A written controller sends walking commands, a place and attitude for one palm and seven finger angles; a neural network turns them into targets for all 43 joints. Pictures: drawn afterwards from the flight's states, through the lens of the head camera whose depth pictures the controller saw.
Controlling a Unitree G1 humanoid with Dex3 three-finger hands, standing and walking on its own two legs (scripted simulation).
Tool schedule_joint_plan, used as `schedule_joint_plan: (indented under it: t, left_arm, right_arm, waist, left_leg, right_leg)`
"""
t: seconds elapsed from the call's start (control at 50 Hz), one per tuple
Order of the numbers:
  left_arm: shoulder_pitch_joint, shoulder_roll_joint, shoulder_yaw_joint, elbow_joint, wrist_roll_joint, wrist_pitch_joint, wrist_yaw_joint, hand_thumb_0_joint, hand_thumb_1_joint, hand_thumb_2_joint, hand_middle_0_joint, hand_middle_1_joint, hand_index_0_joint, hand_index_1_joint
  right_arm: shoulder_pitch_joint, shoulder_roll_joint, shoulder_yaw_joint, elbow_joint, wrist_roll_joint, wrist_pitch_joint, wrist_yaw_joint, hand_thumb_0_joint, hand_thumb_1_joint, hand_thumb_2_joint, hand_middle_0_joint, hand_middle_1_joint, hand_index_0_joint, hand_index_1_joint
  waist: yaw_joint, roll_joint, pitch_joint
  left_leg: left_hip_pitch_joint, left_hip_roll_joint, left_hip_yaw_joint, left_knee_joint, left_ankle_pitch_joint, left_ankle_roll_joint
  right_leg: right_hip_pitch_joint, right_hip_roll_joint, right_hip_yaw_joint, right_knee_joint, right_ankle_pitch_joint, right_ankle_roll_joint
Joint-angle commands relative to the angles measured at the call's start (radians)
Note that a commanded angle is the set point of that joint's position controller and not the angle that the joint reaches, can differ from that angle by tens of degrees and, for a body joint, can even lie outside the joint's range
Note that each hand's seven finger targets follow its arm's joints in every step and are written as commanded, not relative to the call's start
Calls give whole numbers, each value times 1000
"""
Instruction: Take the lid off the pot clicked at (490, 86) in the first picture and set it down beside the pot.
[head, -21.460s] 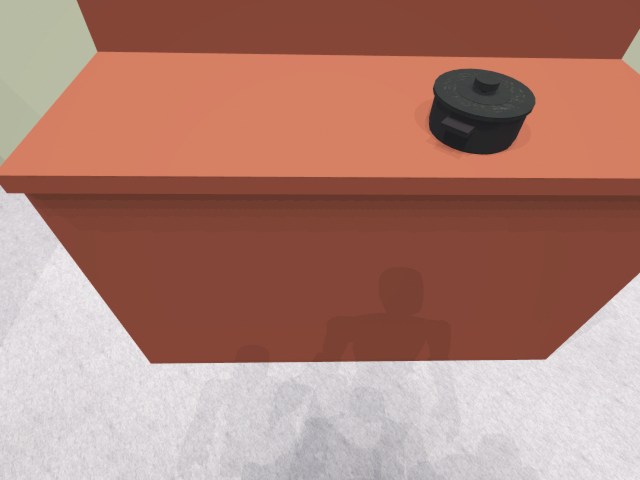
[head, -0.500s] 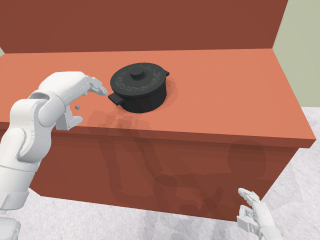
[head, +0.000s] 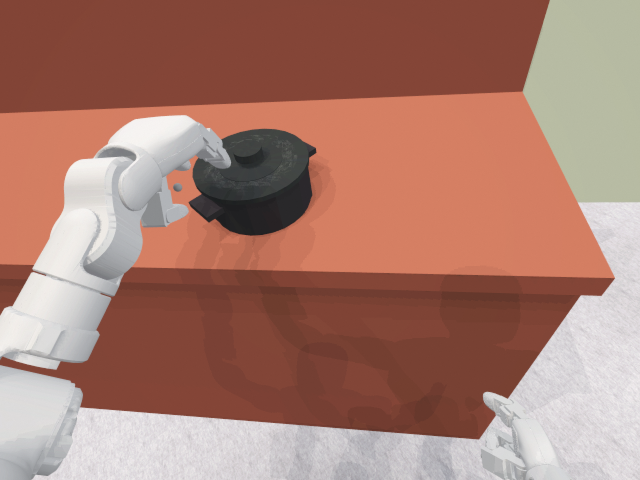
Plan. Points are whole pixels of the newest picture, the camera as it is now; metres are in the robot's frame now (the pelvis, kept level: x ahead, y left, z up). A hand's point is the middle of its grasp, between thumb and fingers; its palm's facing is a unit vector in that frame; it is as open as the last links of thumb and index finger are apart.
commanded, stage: move the open hand above the knob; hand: left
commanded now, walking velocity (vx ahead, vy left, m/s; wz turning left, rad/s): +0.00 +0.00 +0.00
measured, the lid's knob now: (247, 151) +0.53 +0.15 +0.15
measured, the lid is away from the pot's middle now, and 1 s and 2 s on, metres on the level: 0.00 0.00 0.00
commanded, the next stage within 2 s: lower the open fingers around the knob in 1.58 s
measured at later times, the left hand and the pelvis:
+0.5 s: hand (211, 149) +0.45 +0.16 +0.21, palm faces -0.23 -0.04 -0.97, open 10.3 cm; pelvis +0.02 +0.00 +0.00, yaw +0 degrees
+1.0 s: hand (240, 120) +0.50 +0.14 +0.21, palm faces -0.24 -0.05 -0.97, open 10.3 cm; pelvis +0.04 +0.02 +0.00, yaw -1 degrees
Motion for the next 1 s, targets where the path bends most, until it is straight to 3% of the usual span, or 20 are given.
schedule_joint_plan:
  t: [0.0,0.04,0.1,0.14,0.32,0.34,0.42,0.44,0.48,0.52,0.56,0.62,0.7,0.74,0.78,0.82,0.84,0.88,0.94,0.98]
  left_arm:
    - [-504,218,132,-58,34,10,42,0,-381,1563,-833,-81,-833,-81]
    - [-545,220,133,-103,38,4,40,0,-381,1563,-833,-81,-833,-81]
    - [-550,184,106,-54,42,14,39,0,-381,1563,-833,-81,-833,-81]
    - [-561,248,153,29,60,27,40,0,-381,1563,-833,-81,-833,-81]
    - [-690,171,74,89,53,14,45,0,-381,1563,-833,-81,-833,-81]
    - [-729,209,96,77,63,11,47,0,-381,1563,-833,-81,-833,-81]
    - [-740,149,58,95,52,3,53,0,-381,1563,-833,-81,-833,-81]
    - [-766,177,73,121,68,7,53,0,-381,1563,-833,-81,-833,-81]
    - [-765,127,32,216,73,21,51,0,-381,1563,-833,-81,-833,-81]
    - [-784,110,22,222,59,18,57,0,-381,1563,-833,-81,-833,-81]
    - [-872,146,42,166,77,4,67,0,-381,1563,-833,-81,-833,-81]
    - [-885,98,15,209,68,2,75,0,-381,1563,-833,-81,-833,-81]
    - [-901,95,18,356,92,21,80,0,-381,1563,-833,-81,-833,-81]
    - [-949,122,35,326,96,13,87,0,-381,1563,-833,-81,-833,-81]
    - [-1012,58,-17,278,98,2,92,0,-381,1563,-833,-81,-833,-81]
    - [-968,23,-27,340,90,10,91,0,-381,1563,-833,-81,-833,-81]
    - [-949,82,23,408,106,19,92,0,-381,1563,-833,-81,-833,-81]
    - [-961,83,19,445,105,20,88,0,-381,1563,-833,-81,-833,-81]
    - [-977,96,29,342,114,2,96,0,-381,1563,-833,-81,-833,-81]
    - [-961,43,-10,412,120,13,92,0,-381,1563,-833,-81,-833,-81]
  right_arm:
    - [-134,-96,-32,-154,2,-49,-5,0,-900,-900,200,300,200,300]
    - [-120,-99,-39,-161,2,-54,1,0,-900,-900,200,300,200,300]
    - [-127,-94,-37,-156,1,-49,3,0,-900,-900,200,300,200,300]
    - [-95,-109,-40,-142,0,-39,-1,0,-900,-900,200,300,200,300]
    - [-78,-108,-46,-138,7,-40,-7,0,-900,-900,200,300,200,300]
    - [-68,-106,-43,-138,5,-41,-7,0,-900,-900,200,300,200,300]
    - [-56,-108,-49,-131,6,-45,-4,0,-900,-900,200,300,200,300]
    - [-42,-108,-46,-122,4,-42,-4,0,-900,-900,200,300,200,300]
    - [-31,-107,-44,-106,6,-32,-5,0,-900,-900,200,300,200,300]
    - [-28,-116,-51,-102,9,-33,-6,0,-900,-900,200,300,200,300]
    - [-23,-106,-46,-111,2,-42,-5,0,-900,-900,200,300,200,300]
    - [1,-109,-53,-94,2,-45,-5,0,-900,-900,200,300,200,300]
    - [31,-109,-51,-65,-2,-35,-5,0,-900,-900,200,300,200,300]
    - [41,-113,-53,-70,-4,-36,-5,0,-900,-900,200,300,200,300]
    - [44,-98,-55,-77,-8,-46,-2,0,-900,-900,200,300,200,300]
    - [68,-105,-63,-66,-9,-44,-2,0,-900,-900,200,300,200,300]
    - [87,-112,-61,-53,-11,-37,-3,0,-900,-900,200,300,200,300]
    - [83,-112,-55,-53,-8,-30,-3,0,-900,-900,200,300,200,300]
    - [88,-105,-59,-79,-15,-33,2,0,-900,-900,200,300,200,300]
    - [97,-102,-60,-67,-10,-26,3,0,-900,-900,200,300,200,300]
  waist:
    - [-7,-124,-305]
    - [-9,-110,-357]
    - [-10,-131,-347]
    - [-14,-160,-328]
    - [-38,-123,-364]
    - [-36,-125,-384]
    - [-45,-104,-408]
    - [-47,-110,-403]
    - [-56,-160,-335]
    - [-60,-122,-350]
    - [-56,-114,-413]
    - [-67,-103,-415]
    - [-71,-165,-364]
    - [-70,-137,-406]
    - [-77,-99,-460]
    - [-88,-128,-447]
    - [-82,-167,-423]
    - [-77,-181,-387]
    - [-69,-129,-481]
    - [-82,-164,-407]
  left_leg:
    - [42,-38,-14,-48,132,34]
    - [75,-42,-13,-49,163,37]
    - [66,-41,-15,-39,182,37]
    - [44,-40,-3,-49,158,39]
    - [66,-44,-8,-37,173,45]
    - [74,-41,-6,-45,180,44]
    - [103,-43,-13,-27,243,48]
    - [96,-40,-12,-39,237,44]
    - [63,-36,-15,-48,198,43]
    - [75,-42,-11,-44,188,46]
    - [95,-37,-23,-44,224,46]
    - [114,-36,-27,-36,265,46]
    - [69,-32,-22,-51,223,42]
    - [82,-33,-18,-52,240,43]
    - [113,-29,-30,-30,295,45]
    - [126,-28,-31,-20,332,49]
    - [96,-27,-26,-34,308,45]
    - [55,-29,-22,-48,261,45]
    - [97,-25,-26,-27,345,49]
    - [79,-22,-26,-30,324,49]
  right_leg:
    - [140,37,14,-53,96,-5]
    - [166,43,18,-56,130,-8]
    - [162,39,14,-44,160,-8]
    - [167,40,22,-62,145,-5]
    - [160,39,18,-58,170,-9]
    - [177,40,26,-57,180,-8]
    - [170,41,16,-50,237,-14]
    - [173,44,21,-52,235,-14]
    - [144,41,10,-59,204,-11]
    - [136,41,10,-68,191,-13]
    - [171,43,19,-49,221,-17]
    - [155,46,12,-54,249,-21]
    - [140,45,7,-54,227,-17]
    - [157,44,14,-53,243,-18]
    - [150,42,20,-35,275,-23]
    - [132,48,13,-46,297,-22]
    - [142,50,13,-47,292,-19]
    - [145,43,8,-45,272,-17]
    - [171,40,23,-32,314,-20]
    - [133,45,10,-38,292,-20]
